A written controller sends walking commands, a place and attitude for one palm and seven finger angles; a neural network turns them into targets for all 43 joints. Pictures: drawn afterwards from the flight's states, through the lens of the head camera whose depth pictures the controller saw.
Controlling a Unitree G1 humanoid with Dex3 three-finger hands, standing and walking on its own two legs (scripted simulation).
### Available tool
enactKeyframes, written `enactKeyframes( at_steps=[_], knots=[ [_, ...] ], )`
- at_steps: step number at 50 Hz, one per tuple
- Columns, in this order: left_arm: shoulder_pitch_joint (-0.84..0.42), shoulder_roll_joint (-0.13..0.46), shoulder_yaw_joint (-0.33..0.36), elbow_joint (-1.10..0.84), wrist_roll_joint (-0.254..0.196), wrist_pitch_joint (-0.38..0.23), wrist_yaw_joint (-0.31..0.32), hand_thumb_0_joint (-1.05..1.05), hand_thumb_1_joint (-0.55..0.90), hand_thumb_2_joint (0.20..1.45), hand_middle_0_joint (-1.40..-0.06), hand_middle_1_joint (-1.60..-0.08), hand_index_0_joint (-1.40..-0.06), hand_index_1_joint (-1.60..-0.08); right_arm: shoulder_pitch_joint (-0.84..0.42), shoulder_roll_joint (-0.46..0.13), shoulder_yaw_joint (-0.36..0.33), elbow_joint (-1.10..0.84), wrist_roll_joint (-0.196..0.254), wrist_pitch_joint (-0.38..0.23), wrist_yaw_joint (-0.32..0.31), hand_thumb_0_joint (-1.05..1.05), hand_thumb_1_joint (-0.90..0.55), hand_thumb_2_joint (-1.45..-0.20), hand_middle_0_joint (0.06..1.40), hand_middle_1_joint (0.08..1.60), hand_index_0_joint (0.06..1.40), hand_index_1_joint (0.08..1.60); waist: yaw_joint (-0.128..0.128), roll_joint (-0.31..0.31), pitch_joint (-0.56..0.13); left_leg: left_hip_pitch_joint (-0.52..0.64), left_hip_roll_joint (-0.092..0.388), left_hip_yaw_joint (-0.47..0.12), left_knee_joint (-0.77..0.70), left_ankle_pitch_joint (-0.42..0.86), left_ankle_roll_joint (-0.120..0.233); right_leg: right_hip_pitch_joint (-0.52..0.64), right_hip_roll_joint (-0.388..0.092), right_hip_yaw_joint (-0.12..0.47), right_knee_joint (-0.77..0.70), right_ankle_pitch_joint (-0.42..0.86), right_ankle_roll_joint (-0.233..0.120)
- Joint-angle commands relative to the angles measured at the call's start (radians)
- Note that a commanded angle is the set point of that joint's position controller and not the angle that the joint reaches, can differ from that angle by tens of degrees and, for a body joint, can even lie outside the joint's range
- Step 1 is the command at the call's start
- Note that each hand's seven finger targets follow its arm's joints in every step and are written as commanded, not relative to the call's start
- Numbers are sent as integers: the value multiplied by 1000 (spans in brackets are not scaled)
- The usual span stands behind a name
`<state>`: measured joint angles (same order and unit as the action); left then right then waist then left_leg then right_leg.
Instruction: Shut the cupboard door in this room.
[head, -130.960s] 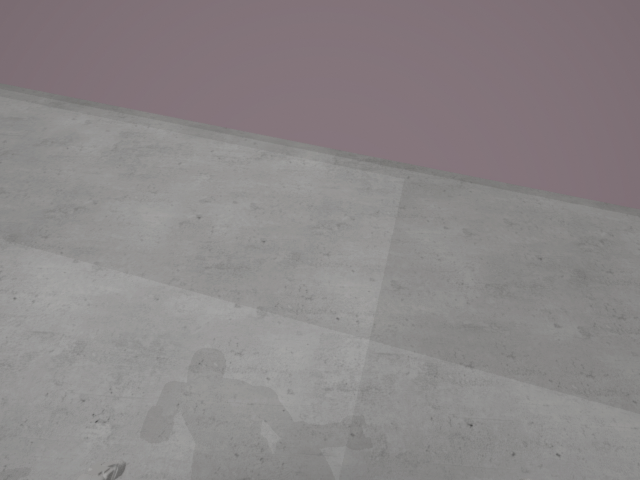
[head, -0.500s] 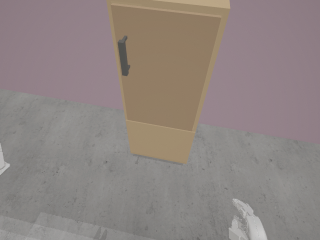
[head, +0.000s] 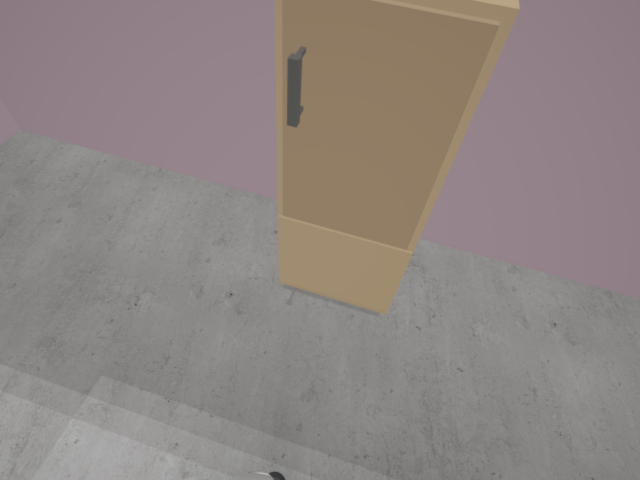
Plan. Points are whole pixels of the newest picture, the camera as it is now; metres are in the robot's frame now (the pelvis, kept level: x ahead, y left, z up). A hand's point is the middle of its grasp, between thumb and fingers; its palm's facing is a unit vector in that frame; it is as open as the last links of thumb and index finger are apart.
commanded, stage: let the arm hang, fingers relaxed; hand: left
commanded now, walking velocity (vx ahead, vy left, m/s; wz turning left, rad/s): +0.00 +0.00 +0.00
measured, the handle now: (297, 87) +0.79 +0.11 +0.06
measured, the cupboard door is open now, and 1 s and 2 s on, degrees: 0 0 0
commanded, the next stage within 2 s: look to check the result in 0.58 s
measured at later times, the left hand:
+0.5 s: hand out of the picture +0.00 +0.15 -0.19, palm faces +0.03 -0.99 -0.12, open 7.4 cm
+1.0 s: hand out of the picture -0.03 +0.11 -0.17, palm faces +0.07 -0.99 -0.15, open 7.4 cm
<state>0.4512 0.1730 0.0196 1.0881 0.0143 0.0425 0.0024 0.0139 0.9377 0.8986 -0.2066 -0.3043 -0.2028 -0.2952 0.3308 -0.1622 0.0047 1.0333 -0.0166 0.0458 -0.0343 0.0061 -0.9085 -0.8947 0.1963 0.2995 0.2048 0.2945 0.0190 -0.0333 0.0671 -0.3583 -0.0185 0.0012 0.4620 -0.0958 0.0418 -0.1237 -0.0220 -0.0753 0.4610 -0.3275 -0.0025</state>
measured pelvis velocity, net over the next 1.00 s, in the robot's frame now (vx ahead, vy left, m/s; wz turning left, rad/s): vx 0.04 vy -0.03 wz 0.00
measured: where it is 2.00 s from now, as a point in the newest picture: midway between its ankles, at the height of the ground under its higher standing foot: outside the picture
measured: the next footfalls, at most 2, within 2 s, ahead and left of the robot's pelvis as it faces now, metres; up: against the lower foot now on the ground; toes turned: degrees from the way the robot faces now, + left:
none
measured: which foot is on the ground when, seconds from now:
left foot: down 0.00-1.00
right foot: down 0.00-1.00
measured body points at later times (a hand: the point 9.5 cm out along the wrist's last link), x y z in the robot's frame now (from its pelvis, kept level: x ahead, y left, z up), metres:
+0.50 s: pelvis +0.00 +0.00 +0.00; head +0.00 +0.01 +0.45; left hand +0.00 +0.20 -0.17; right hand -0.05 -0.21 -0.16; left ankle +0.10 +0.09 -0.74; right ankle -0.05 -0.13 -0.73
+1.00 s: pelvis +0.04 -0.03 +0.00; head +0.04 -0.03 +0.45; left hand -0.04 +0.17 -0.16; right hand +0.04 -0.26 -0.16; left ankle +0.10 +0.09 -0.74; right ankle -0.05 -0.13 -0.74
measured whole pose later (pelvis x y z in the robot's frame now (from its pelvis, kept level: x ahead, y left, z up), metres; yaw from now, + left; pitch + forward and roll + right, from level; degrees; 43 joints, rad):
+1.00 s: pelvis +0.04 -0.03 +0.00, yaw +0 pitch -2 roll +0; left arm 0.40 0.10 0.01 1.16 0.01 0.00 0.04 0.01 0.91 0.90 -0.20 -0.30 -0.20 -0.29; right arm 0.25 -0.15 0.00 1.12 -0.01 0.02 -0.05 0.01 -0.93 -0.89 0.19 0.30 0.20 0.29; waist 0.01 -0.01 0.05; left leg -0.27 0.00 -0.01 0.46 -0.15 0.00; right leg -0.02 0.01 -0.06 0.41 -0.36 -0.02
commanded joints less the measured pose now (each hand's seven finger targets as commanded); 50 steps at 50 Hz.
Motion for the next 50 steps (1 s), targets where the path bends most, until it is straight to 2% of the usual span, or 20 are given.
enactKeyframes(
  at_steps=[1, 6, 9, 11, 14, 16, 18, 20, 21, 22, 24, 26, 28, 30, 32, 34, 37, 39, 43, 50],
  knots=[
    [93, 64, 11, 16, 3, -34, 17, 0, 900, 900, -200, -300, -200, -300, 3, -139, -41, -34, 2, -30, -9, 0, -900, -900, 200, 300, 200, 300, -16, 35, -52, 117, 108, -164, -191, -284, 2, -65, -43, 80, -126, -53, -53],
    [77, 60, 4, 45, 3, -35, 27, 0, 900, 900, -200, -300, -200, -300, 31, -106, -37, 16, 4, -18, -3, 0, -900, -900, 200, 300, 200, 300, -39, -51, 69, 149, 91, -113, -130, -212, -6, -202, -68, 95, -184, -145, -51],
    [70, 58, 2, 52, 2, -30, 31, 0, 900, 900, -200, -300, -200, -300, 45, -78, -35, 45, 1, -8, 1, 0, -900, -900, 200, 300, 200, 300, -47, -34, 117, 157, 71, -86, -77, -225, -15, -284, -86, 113, -209, -242, -60],
    [41, 66, 5, 46, 4, -25, 33, 0, 900, 900, -200, -300, -200, -300, 67, -63, -37, 54, -1, 0, 3, 0, -900, -900, 200, 300, 200, 300, -57, -72, 146, 169, 53, -59, -4, -229, -23, -355, -107, 133, -230, -313, -77],
    [-21, 72, 9, 28, 3, -26, 36, 0, 900, 900, -200, -300, -200, -300, 97, -31, -34, 67, -2, -1, 5, 0, -900, -900, 200, 300, 200, 300, -74, -71, 145, 195, 43, -26, 99, -184, -29, -409, -137, 145, -234, -320, -102],
    [-35, 64, 10, 23, 2, -28, 36, 0, 900, 900, -200, -300, -200, -300, 108, -26, -31, 70, -4, -8, 4, 0, -900, -900, 200, 300, 200, 300, -76, -20, 165, 175, 57, -43, 64, -182, -25, -403, -118, 129, -188, -292, -96],
    [-13, 49, 13, 31, 1, -23, 35, 0, 900, 900, -200, -300, -200, -300, 96, -39, -29, 65, -8, -16, 0, 0, -900, -900, 200, 300, 200, 300, -55, 71, 202, 72, 95, -132, -91, -267, -7, -319, -59, 94, -113, -240, -65],
    [31, 37, 19, 39, 2, -13, 35, 0, 900, 900, -200, -300, -200, -300, 65, -68, -32, 54, -11, -23, -7, 0, -900, -900, 200, 300, 200, 300, -17, 172, 194, -74, 132, -244, -251, -460, 15, -162, -15, 61, -22, -138, -40],
    [52, 27, 21, 44, 4, -10, 33, 0, 900, 900, -200, -300, -200, -300, 48, -81, -35, 48, -12, -26, -10, 0, -900, -900, 200, 300, 200, 300, 0, 216, 174, -112, 145, -274, -308, -521, 20, -104, -2, 49, 17, -107, -36],
    [74, 29, 24, 47, 7, -9, 32, 0, 900, 900, -200, -300, -200, -300, 37, -91, -37, 41, -10, -29, -13, 0, -900, -900, 200, 300, 200, 300, 15, 217, 159, -123, 150, -287, -337, -531, 24, -71, 5, 42, 33, -89, -37],
    [101, 19, 28, 51, 7, -10, 29, 0, 900, 900, -200, -300, -200, -300, 28, -92, -42, 35, -11, -32, -13, 0, -900, -900, 200, 300, 200, 300, 26, 202, 65, -85, 138, -256, -345, -505, 15, -21, 8, 37, 21, -74, -39],
    [110, 25, 31, 46, 6, -19, 30, 0, 900, 900, -200, -300, -200, -300, 29, -86, -44, 33, -10, -33, -10, 0, -900, -900, 200, 300, 200, 300, 25, 139, -12, -27, 113, -205, -304, -422, 3, 8, -1, 50, -30, -59, -45],
    [100, 30, 32, 42, 4, -29, 31, 0, 900, 900, -200, -300, -200, -300, 32, -72, -46, 34, -8, -33, -7, 0, -900, -900, 200, 300, 200, 300, 14, 69, -42, 29, 83, -147, -235, -305, -13, -4, -29, 75, -83, -49, -55],
    [58, 34, 28, 32, 2, -38, 32, 0, 900, 900, -200, -300, -200, -300, 48, -43, -40, 42, -4, -33, -5, 0, -900, -900, 200, 300, 200, 300, -10, 14, -23, 97, 56, -90, -140, -161, -22, -76, -72, 105, -136, -44, -61],
    [23, 39, 23, 21, 0, -47, 33, 0, 900, 900, -200, -300, -200, -300, 66, -31, -37, 50, 2, -34, -2, 0, -900, -900, 200, 300, 200, 300, -32, -32, -5, 172, 65, -77, -75, -50, -18, -146, -87, 109, -167, -23, -57],
    [8, 28, 16, 26, -2, -48, 38, 0, 900, 900, -200, -300, -200, -300, 65, -28, -31, 62, 2, -37, -4, 0, -900, -900, 200, 300, 200, 300, -39, -10, 27, 181, 83, -92, -67, 31, -8, -149, -80, 99, -160, 47, -45],
    [36, 33, 11, 39, -3, -51, 42, 0, 900, 900, -200, -300, -200, -300, 41, -46, -26, 62, 8, -39, -7, 0, -900, -900, 200, 300, 200, 300, -31, 11, 45, 186, 93, -90, -54, 97, 1, -125, -74, 98, -159, 126, -35],
    [41, 23, 8, 51, -5, -49, 43, 0, 900, 900, -200, -300, -200, -300, 33, -42, -23, 67, 5, -38, -10, 0, -900, -900, 200, 300, 200, 300, -32, 24, 54, 183, 95, -87, -53, 91, 1, -114, -76, 97, -158, 131, -37],
    [48, 25, 4, 59, -4, -50, 44, 0, 900, 900, -200, -300, -200, -300, 12, -50, -20, 69, 6, -35, -10, 0, -900, -900, 200, 300, 200, 300, -33, -4, 53, 191, 93, -77, -37, 82, 0, -106, -82, 103, -172, 157, -34],
    [40, 21, 3, 65, -5, -48, 46, 0, 900, 900, -200, -300, -200, -300, -14, -60, -15, 72, 5, -38, -15, 0, -900, -900, 200, 300, 200, 300, -30, 31, 38, 198, 95, -73, -28, 108, 0, -64, -83, 100, -162, 221, -34]
  ],
)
